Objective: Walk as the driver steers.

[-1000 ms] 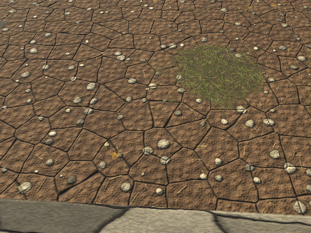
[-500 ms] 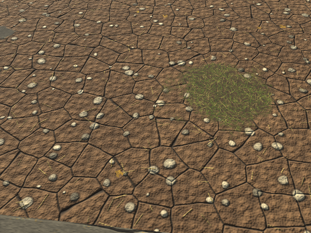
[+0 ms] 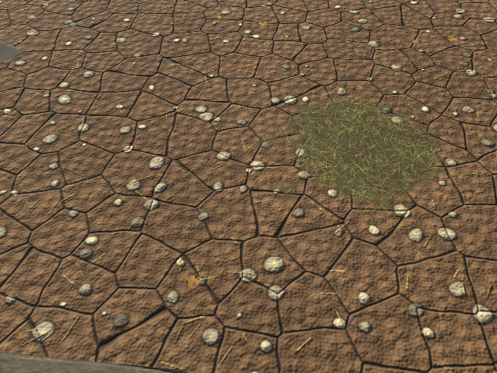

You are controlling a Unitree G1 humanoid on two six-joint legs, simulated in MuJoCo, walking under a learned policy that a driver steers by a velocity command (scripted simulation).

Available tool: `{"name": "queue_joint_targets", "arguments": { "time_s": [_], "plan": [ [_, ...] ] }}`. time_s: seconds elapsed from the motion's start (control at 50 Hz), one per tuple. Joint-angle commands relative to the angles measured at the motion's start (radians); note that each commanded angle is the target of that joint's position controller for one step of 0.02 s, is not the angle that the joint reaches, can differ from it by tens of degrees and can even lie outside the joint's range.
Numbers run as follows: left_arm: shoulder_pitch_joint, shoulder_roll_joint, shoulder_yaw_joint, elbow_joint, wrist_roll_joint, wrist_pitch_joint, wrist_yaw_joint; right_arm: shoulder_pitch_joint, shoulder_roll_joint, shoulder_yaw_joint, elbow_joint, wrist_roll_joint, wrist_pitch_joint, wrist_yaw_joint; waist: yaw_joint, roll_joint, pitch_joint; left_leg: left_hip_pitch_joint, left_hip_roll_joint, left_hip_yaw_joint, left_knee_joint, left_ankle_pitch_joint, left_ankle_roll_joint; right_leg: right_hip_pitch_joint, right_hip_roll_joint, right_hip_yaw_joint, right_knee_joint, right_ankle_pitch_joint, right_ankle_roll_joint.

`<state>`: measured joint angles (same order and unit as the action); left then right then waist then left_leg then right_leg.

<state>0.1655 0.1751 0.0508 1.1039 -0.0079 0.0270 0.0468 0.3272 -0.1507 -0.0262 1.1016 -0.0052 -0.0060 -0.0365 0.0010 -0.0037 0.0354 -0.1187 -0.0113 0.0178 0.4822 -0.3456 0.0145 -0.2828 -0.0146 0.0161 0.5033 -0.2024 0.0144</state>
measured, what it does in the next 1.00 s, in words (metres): stands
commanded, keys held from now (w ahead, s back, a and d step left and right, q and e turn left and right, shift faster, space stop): shift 0.74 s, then w+shift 0.02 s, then shift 0.24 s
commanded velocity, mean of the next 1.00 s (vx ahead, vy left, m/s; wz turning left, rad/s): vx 0.01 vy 0.00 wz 0.00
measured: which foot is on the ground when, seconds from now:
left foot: down 0.00-1.00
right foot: down 0.00-1.00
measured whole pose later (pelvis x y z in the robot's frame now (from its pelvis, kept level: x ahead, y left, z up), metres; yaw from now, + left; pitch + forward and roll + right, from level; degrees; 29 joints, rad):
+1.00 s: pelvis +0.02 +0.00 +0.00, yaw +0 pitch +0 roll +0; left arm 0.25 0.14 0.02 1.15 -0.01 0.01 0.04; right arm 0.43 -0.13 -0.01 1.11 0.00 -0.02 -0.04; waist 0.00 0.01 0.03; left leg -0.11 0.00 0.02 0.49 -0.38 0.01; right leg -0.29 -0.01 0.02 0.54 -0.25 0.01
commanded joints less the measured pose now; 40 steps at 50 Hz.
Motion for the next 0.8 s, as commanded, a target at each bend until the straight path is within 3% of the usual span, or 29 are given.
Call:
{"name": "queue_joint_targets", "arguments": {
  "time_s": [0.02, 0.74, 0.76, 0.8],
  "plan": [
    [0.028, 0.087, 0.013, -0.012, 0.001, -0.004, 0.003, 0.095, -0.079, -0.012, -0.001, 0.0, -0.003, -0.004, 0.003, 0.013, 0.014, -0.156, 0.04, -0.035, -0.12, 0.176, 0.01, 0.134, -0.021, 0.02, -0.042, 0.188, -0.046],
    [0.11, 0.063, -0.007, 0.033, -0.001, -0.008, 0.007, 0.192, -0.05, 0.001, 0.016, 0.003, -0.004, -0.004, 0.002, 0.008, 0.042, -0.161, 0.032, -0.026, -0.139, 0.14, 0.014, 0.114, -0.016, 0.019, -0.055, 0.155, -0.038],
    [0.135, 0.058, -0.007, 0.044, -0.004, -0.006, 0.008, 0.23, -0.057, -0.004, 0.03, 0.008, -0.001, -0.008, -0.004, 0.027, -0.001, -0.141, 0.023, -0.023, -0.15, -0.082, 0.033, 0.118, 0.024, -0.026, -0.015, -0.064, -0.041],
    [0.095, 0.042, -0.013, 0.024, 0.0, -0.01, 0.009, 0.182, -0.061, -0.004, 0.009, 0.008, -0.002, -0.012, 0.004, 0.059, 0.112, -0.237, 0.061, -0.082, -0.199, -0.207, 0.055, 0.046, 0.026, -0.024, -0.007, -0.092, -0.036]
  ]
}}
